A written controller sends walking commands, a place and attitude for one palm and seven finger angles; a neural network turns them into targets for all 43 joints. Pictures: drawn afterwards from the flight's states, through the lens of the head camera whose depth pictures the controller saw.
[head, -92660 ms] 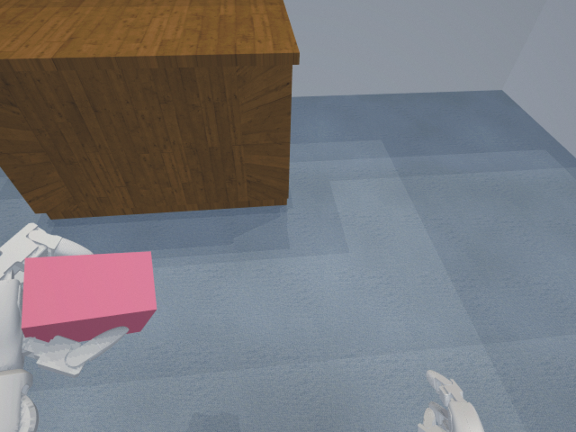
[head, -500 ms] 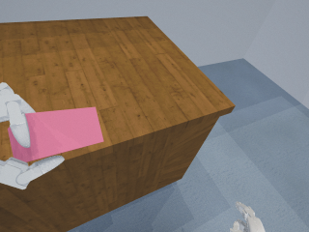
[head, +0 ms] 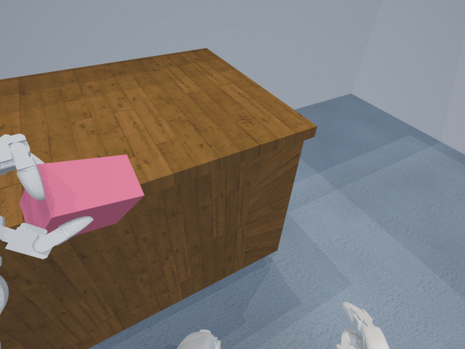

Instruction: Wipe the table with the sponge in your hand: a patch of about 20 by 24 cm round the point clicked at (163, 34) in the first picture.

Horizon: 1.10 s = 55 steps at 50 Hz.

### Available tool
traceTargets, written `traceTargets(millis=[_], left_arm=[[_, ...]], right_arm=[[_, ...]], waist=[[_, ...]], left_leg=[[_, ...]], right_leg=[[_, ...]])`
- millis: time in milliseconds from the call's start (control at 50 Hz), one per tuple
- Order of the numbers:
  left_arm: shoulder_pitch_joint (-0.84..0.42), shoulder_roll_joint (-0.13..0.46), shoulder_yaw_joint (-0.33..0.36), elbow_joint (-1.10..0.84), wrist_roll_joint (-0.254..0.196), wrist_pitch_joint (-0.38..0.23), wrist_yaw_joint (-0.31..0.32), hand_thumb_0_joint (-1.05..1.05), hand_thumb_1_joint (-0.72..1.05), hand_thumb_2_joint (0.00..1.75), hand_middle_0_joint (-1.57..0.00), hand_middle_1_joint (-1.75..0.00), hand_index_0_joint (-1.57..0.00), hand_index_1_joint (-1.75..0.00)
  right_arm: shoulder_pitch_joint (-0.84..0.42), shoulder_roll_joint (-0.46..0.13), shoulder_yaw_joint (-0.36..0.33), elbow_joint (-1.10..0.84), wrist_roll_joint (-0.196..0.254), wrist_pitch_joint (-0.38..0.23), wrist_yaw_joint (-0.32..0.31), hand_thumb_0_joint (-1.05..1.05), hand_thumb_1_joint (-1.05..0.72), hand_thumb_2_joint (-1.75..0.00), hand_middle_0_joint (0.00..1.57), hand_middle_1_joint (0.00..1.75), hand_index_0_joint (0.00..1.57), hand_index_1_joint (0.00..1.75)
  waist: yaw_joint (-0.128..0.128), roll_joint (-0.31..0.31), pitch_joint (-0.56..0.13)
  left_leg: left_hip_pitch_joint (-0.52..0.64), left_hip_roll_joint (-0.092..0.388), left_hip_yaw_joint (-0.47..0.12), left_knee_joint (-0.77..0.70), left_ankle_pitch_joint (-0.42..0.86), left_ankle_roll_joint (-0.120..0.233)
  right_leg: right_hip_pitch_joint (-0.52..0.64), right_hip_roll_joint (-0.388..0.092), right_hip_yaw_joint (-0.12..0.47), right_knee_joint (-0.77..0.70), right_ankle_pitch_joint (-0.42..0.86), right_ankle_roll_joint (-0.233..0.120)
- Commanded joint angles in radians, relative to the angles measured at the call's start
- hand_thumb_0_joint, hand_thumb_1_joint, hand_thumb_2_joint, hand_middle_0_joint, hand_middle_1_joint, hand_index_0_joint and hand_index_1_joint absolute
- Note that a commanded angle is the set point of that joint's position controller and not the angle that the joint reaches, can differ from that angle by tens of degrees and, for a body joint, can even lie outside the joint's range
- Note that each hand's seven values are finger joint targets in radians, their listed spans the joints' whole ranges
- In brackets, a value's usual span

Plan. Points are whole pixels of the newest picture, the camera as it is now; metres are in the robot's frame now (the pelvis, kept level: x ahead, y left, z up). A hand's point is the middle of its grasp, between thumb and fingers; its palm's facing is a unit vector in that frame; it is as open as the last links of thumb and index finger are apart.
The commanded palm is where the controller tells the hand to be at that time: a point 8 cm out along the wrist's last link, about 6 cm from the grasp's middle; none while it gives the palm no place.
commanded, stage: stop stepping back and stand still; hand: left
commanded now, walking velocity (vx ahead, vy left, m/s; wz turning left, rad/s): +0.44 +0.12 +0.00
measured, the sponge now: (95, 196) +0.26 +0.21 +0.20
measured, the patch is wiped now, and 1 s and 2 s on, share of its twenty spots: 1.00 1.00 1.00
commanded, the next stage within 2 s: stand and wait in 1.40 s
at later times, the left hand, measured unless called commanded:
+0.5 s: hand out of the picture +0.05 +0.24 +0.25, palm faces +0.50 -0.79 -0.35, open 7.6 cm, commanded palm -0.02 +0.29 +0.25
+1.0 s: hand out of the picture -0.04 +0.20 +0.23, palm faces +0.41 -0.83 -0.38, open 7.5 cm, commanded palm -0.11 +0.25 +0.25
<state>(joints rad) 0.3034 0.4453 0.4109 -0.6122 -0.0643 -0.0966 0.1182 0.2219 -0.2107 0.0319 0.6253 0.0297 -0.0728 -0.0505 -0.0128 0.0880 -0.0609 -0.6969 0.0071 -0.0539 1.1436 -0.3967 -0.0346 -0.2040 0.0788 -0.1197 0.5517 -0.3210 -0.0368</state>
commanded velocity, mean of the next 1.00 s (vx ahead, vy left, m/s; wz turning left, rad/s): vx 0.28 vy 0.03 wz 0.00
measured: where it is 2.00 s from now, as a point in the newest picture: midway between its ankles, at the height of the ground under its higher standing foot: outside the picture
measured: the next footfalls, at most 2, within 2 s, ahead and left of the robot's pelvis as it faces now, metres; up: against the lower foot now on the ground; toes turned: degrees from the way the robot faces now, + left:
left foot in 0.20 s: -0.16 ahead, +0.10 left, +0.00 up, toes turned +3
right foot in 0.92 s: -0.18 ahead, -0.13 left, +0.00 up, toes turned +1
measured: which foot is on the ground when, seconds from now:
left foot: up 0.00-0.18, down 0.20-0.92, up 0.94-1.00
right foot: down 0.00-0.62, up 0.64-0.90, down 0.92-1.00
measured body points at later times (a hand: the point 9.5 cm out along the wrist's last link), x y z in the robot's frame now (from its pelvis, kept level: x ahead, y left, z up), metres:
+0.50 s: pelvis -0.16 -0.01 -0.02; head -0.20 -0.01 +0.43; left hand +0.02 +0.28 +0.26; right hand -0.02 -0.24 -0.12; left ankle -0.19 +0.11 -0.67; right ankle -0.06 -0.10 -0.72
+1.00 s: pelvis -0.26 -0.04 +0.00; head -0.29 -0.04 +0.44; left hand -0.07 +0.24 +0.25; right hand -0.12 -0.27 -0.10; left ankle -0.24 +0.07 -0.66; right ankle -0.23 -0.16 -0.72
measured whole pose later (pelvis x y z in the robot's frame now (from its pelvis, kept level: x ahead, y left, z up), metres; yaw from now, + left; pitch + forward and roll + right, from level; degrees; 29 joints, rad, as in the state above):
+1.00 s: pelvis -0.26 -0.04 +0.00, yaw +2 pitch -1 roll -4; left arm 0.33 0.41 0.39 -0.52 -0.07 -0.12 0.08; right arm 0.29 -0.22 0.01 0.65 0.05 -0.07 -0.03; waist -0.04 0.09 -0.06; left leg -0.57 0.04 -0.05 1.18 -0.41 0.03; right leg -0.31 0.02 -0.13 0.63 -0.29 -0.02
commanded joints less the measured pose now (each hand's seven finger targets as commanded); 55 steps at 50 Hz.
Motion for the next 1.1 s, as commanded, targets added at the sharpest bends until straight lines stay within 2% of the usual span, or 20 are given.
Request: traceTargets(millis=[0,60,160,220,240,260,280,360,400,420,460,560,620,700,840,880,900,960,1020,1080], left_arm=[[-0.12,0.143,0.065,-0.036,-0.042,-0.039,-0.039,0.0,0.1,1.3,-1.2,-1.6,-1.2,-1.6],[-0.208,0.187,0.075,-0.044,-0.011,-0.073,-0.042,0.0,0.1,1.3,-1.2,-1.6,-1.2,-1.6],[-0.094,0.208,0.132,-0.273,-0.007,-0.089,0.007,0.0,0.1,1.3,-1.2,-1.6,-1.2,-1.6],[-0.022,0.241,0.165,-0.4,0.009,-0.11,0.032,0.0,0.1,1.3,-1.2,-1.6,-1.2,-1.6],[-0.076,0.268,0.185,-0.434,0.024,-0.14,0.032,0.0,0.1,1.3,-1.2,-1.6,-1.2,-1.6],[-0.129,0.254,0.154,-0.374,0.023,-0.131,0.022,0.0,0.1,1.3,-1.2,-1.6,-1.2,-1.6],[-0.133,0.226,0.156,-0.245,0.021,-0.131,0.011,0.0,0.1,1.3,-1.2,-1.6,-1.2,-1.6],[-0.164,0.179,0.129,0.025,0.01,-0.088,-0.005,0.0,0.1,1.3,-1.2,-1.6,-1.2,-1.6],[-0.153,0.206,0.14,0.051,0.009,-0.078,-0.019,0.0,0.1,1.3,-1.2,-1.6,-1.2,-1.6],[-0.087,0.175,0.122,0.102,-0.001,-0.072,-0.031,0.0,0.1,1.3,-1.2,-1.6,-1.2,-1.6],[-0.13,0.179,0.123,-0.035,-0.013,-0.095,-0.051,0.0,0.1,1.3,-1.2,-1.6,-1.2,-1.6],[-0.109,0.18,0.107,-0.233,-0.028,-0.08,-0.022,0.0,0.1,1.3,-1.2,-1.6,-1.2,-1.6],[-0.264,0.241,0.135,-0.344,0.007,-0.098,0.013,0.0,0.1,1.3,-1.2,-1.6,-1.2,-1.6],[-0.28,0.178,0.075,-0.128,0.019,-0.08,0.017,0.0,0.1,1.3,-1.2,-1.6,-1.2,-1.6],[-0.096,0.139,0.096,-0.023,-0.015,-0.06,0.003,0.0,0.1,1.3,-1.2,-1.6,-1.2,-1.6],[-0.018,0.135,0.09,-0.034,-0.004,-0.055,-0.011,0.0,0.1,1.3,-1.2,-1.6,-1.2,-1.6],[-0.012,0.158,0.093,-0.047,-0.002,-0.06,-0.02,0.0,0.1,1.3,-1.2,-1.6,-1.2,-1.6],[-0.071,0.185,0.121,-0.152,-0.021,-0.094,-0.025,0.0,0.1,1.3,-1.2,-1.6,-1.2,-1.6],[-0.072,0.195,0.139,-0.289,-0.023,-0.106,-0.019,0.0,0.1,1.3,-1.2,-1.6,-1.2,-1.6],[-0.044,0.178,0.119,-0.304,-0.01,-0.097,0.028,0.0,0.1,1.3,-1.2,-1.6,-1.2,-1.6]], right_arm=[[-0.114,-0.129,-0.068,-0.177,0.032,-0.013,0.007,0.0,-0.9,-0.9,0.2,0.3,0.2,0.3],[-0.132,-0.125,-0.051,-0.165,0.022,0.019,0.007,0.0,-0.9,-0.9,0.2,0.3,0.2,0.3],[-0.052,-0.115,-0.055,-0.187,0.022,-0.061,-0.021,0.0,-0.9,-0.9,0.2,0.3,0.2,0.3],[-0.053,-0.132,-0.089,-0.213,-0.002,-0.094,-0.02,0.0,-0.9,-0.9,0.2,0.3,0.2,0.3],[-0.058,-0.099,-0.073,-0.172,-0.002,-0.125,-0.022,0.0,-0.9,-0.9,0.2,0.3,0.2,0.3],[-0.109,-0.098,-0.059,-0.157,-0.001,-0.133,-0.009,0.0,-0.9,-0.9,0.2,0.3,0.2,0.3],[-0.098,-0.114,-0.059,-0.102,0.007,-0.137,0.004,0.0,-0.9,-0.9,0.2,0.3,0.2,0.3],[-0.051,-0.165,-0.07,-0.111,0.01,-0.105,0.001,0.0,-0.9,-0.9,0.2,0.3,0.2,0.3],[-0.057,-0.146,-0.084,-0.136,0.017,-0.076,-0.005,0.0,-0.9,-0.9,0.2,0.3,0.2,0.3],[-0.068,-0.138,-0.083,-0.145,0.025,-0.069,-0.007,0.0,-0.9,-0.9,0.2,0.3,0.2,0.3],[-0.055,-0.151,-0.086,-0.139,0.038,-0.049,0.028,0.0,-0.9,-0.9,0.2,0.3,0.2,0.3],[-0.092,-0.101,-0.037,-0.147,0.024,-0.063,0.003,0.0,-0.9,-0.9,0.2,0.3,0.2,0.3],[-0.097,-0.141,-0.055,-0.192,0.008,-0.124,-0.004,0.0,-0.9,-0.9,0.2,0.3,0.2,0.3],[-0.057,-0.093,-0.041,-0.081,0.025,-0.144,0.026,0.0,-0.9,-0.9,0.2,0.3,0.2,0.3],[-0.072,-0.124,-0.04,-0.16,0.005,-0.098,-0.006,0.0,-0.9,-0.9,0.2,0.3,0.2,0.3],[-0.079,-0.121,-0.051,-0.188,0.009,-0.073,0.0,0.0,-0.9,-0.9,0.2,0.3,0.2,0.3],[-0.086,-0.109,-0.065,-0.189,0.018,-0.055,0.008,0.0,-0.9,-0.9,0.2,0.3,0.2,0.3],[-0.086,-0.14,-0.088,-0.18,0.039,-0.058,0.024,0.0,-0.9,-0.9,0.2,0.3,0.2,0.3],[-0.111,-0.099,-0.072,-0.181,0.025,-0.025,0.021,0.0,-0.9,-0.9,0.2,0.3,0.2,0.3],[-0.111,-0.105,-0.066,-0.163,0.012,-0.055,-0.02,0.0,-0.9,-0.9,0.2,0.3,0.2,0.3]], waist=[[-0.039,-0.389,0.074],[-0.034,-0.022,0.081],[0.011,-0.059,-0.229],[0.018,0.302,-0.262],[-0.014,0.293,-0.216],[-0.032,0.299,-0.011],[-0.011,0.11,0.091],[0.021,0.008,0.029],[0.006,-0.365,-0.038],[-0.012,-0.368,-0.035],[-0.012,-0.268,-0.065],[-0.032,-0.067,-0.074],[-0.017,0.401,-0.032],[-0.013,0.069,0.085],[0.013,0.124,-0.04],[0.04,-0.139,-0.085],[0.035,-0.404,-0.098],[-0.004,-0.29,-0.076],[-0.034,-0.117,0.038],[-0.015,-0.02,-0.037]], left_leg=[[0.072,0.04,-0.161,0.597,0.129,0.012],[0.174,0.085,-0.029,0.191,0.107,0.061],[0.479,0.02,0.122,-0.741,0.014,0.117],[0.762,0.253,-0.116,-0.773,0.577,0.19],[0.713,0.253,-0.093,-0.693,0.727,0.222],[0.535,0.341,-0.322,-0.782,0.567,0.266],[0.398,0.357,-0.296,-0.781,0.443,0.26],[0.18,0.151,-0.041,-0.442,0.034,0.152],[0.075,-0.027,0.117,0.092,-0.192,0.098],[0.093,-0.028,0.008,0.247,-0.121,0.087],[0.203,0.038,-0.056,0.249,-0.023,0.082],[0.527,0.04,0.091,-0.476,-0.085,0.124],[0.211,0.338,-0.383,-0.978,-0.376,0.271],[0.261,0.289,-0.303,-0.883,-0.193,0.252],[0.233,0.163,-0.1,-0.72,-0.223,0.148],[0.107,0.036,0.057,-0.291,-0.192,0.112],[-0.034,-0.027,0.102,0.075,-0.144,0.084],[-0.04,0.053,-0.068,0.259,0.033,0.059],[0.279,0.141,-0.046,-0.08,0.062,0.085],[0.491,0.065,0.078,-0.507,0.03,0.098]], right_leg=[[-0.435,-0.377,0.214,-0.315,0.183,-0.135],[-0.502,-0.34,0.162,-0.224,0.113,-0.08],[-0.119,-0.245,0.192,0.072,0.113,-0.047],[-0.431,-0.027,-0.001,0.609,-0.201,0.033],[-0.506,-0.089,0.089,0.577,-0.262,0.017],[-0.589,-0.138,0.187,0.581,-0.248,0.025],[-0.544,-0.171,0.259,0.522,-0.192,0.014],[0.023,-0.082,0.036,-0.024,0.169,0.036],[0.079,-0.264,0.278,-0.212,0.258,-0.035],[-0.076,-0.365,0.463,-0.289,0.207,-0.075],[-0.313,-0.394,0.514,-0.301,-0.141,-0.135],[-0.572,-0.202,0.098,-0.021,-0.339,-0.031],[-0.507,-0.041,0.106,0.906,-0.194,0.046],[-0.616,-0.137,0.194,0.848,-0.011,0.039],[-0.053,-0.061,-0.025,0.033,-0.085,0.016],[0.157,-0.112,0.024,-0.165,0.083,-0.024],[0.213,-0.303,0.278,-0.242,0.175,-0.102],[-0.015,-0.447,0.467,-0.297,0.087,-0.173],[-0.406,-0.401,0.264,-0.29,-0.144,-0.128],[-0.346,-0.286,0.168,-0.114,-0.212,-0.087]])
